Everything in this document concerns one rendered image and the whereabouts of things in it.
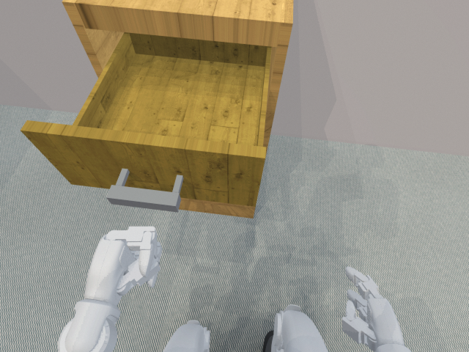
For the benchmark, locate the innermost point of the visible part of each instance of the robot left forearm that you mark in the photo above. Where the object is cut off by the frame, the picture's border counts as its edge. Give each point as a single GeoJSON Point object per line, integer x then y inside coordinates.
{"type": "Point", "coordinates": [92, 329]}

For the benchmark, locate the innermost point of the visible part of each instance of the left robot thigh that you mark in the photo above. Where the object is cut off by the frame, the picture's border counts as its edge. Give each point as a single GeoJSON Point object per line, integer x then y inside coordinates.
{"type": "Point", "coordinates": [189, 338]}

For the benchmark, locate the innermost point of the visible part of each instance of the handle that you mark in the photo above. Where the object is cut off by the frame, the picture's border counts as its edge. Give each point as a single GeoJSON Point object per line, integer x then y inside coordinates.
{"type": "Point", "coordinates": [120, 194]}

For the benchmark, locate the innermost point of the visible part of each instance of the left robot hand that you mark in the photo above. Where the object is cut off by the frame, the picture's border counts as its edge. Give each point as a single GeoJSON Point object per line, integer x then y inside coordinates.
{"type": "Point", "coordinates": [135, 249]}

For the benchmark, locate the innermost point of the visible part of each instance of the robot thigh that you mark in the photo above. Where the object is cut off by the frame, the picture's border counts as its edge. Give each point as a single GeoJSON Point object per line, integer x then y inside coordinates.
{"type": "Point", "coordinates": [294, 331]}
{"type": "Point", "coordinates": [189, 338]}

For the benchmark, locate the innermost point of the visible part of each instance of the cabinet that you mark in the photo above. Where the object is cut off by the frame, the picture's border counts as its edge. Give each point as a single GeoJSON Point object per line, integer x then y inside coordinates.
{"type": "Point", "coordinates": [100, 24]}

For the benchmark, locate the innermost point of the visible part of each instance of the right robot thigh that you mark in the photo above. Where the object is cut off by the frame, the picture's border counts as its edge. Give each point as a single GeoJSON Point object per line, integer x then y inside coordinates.
{"type": "Point", "coordinates": [294, 331]}

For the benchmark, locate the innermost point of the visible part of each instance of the right robot hand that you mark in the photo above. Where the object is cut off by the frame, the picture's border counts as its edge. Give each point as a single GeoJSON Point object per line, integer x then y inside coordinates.
{"type": "Point", "coordinates": [377, 324]}

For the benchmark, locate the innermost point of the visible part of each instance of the drawer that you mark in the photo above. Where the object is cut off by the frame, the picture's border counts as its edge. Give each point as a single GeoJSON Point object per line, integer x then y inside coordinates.
{"type": "Point", "coordinates": [168, 106]}

